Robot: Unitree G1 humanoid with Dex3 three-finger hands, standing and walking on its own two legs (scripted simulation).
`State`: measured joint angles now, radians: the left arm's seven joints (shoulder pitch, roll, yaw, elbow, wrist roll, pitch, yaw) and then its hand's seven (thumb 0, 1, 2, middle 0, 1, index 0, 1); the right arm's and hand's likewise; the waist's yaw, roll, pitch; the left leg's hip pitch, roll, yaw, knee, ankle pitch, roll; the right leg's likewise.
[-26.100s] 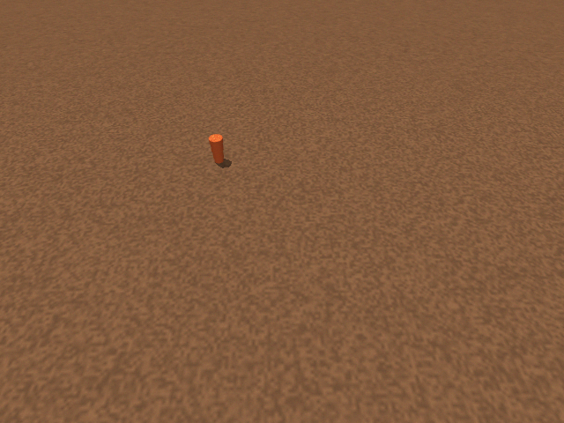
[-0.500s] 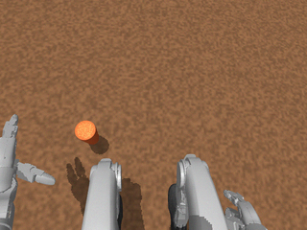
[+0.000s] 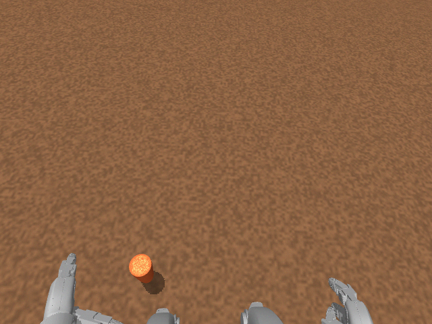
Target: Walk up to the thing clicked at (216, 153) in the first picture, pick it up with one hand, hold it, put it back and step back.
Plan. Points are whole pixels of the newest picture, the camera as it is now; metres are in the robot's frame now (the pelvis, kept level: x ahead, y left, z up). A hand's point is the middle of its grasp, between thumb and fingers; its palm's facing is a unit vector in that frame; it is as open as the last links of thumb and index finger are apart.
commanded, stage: home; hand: left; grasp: from the side
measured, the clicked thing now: (143, 270) +0.39 +0.22 -0.59
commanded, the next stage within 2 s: stand in 1.94 s
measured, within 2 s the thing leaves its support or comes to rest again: neither
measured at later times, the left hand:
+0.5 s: hand (88, 319) +0.18 +0.19 -0.01, palm faces +0.12 -0.95 -0.30, open 17.5 cm
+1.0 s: hand (98, 323) +0.18 +0.17 -0.01, palm faces +0.10 -0.95 -0.29, open 17.5 cm
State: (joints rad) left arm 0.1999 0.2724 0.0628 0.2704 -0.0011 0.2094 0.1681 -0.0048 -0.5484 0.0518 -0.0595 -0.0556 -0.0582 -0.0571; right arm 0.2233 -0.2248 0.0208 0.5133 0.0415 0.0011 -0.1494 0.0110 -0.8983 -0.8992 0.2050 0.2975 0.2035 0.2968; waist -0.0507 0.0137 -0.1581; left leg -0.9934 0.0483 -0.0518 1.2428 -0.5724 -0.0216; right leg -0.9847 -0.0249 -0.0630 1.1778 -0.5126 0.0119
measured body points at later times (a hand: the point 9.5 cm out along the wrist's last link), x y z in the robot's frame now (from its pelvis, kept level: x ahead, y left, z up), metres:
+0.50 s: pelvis +0.02 +0.00 +0.05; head +0.04 +0.01 +0.50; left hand +0.17 +0.24 +0.01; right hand +0.20 -0.22 -0.02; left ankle +0.01 +0.13 -0.64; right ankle +0.03 -0.13 -0.64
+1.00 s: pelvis +0.01 -0.01 +0.05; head +0.03 -0.01 +0.50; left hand +0.17 +0.22 +0.02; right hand +0.17 -0.25 -0.02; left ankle +0.01 +0.13 -0.64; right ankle +0.03 -0.13 -0.64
